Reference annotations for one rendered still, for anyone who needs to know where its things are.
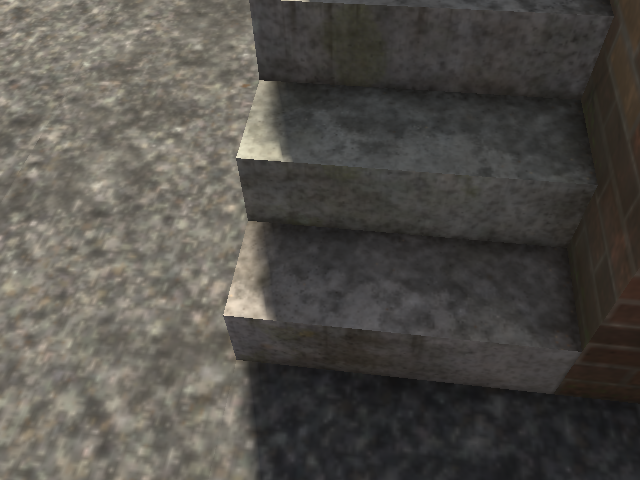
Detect stairs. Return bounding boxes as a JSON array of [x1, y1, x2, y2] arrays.
[[223, 0, 614, 394]]

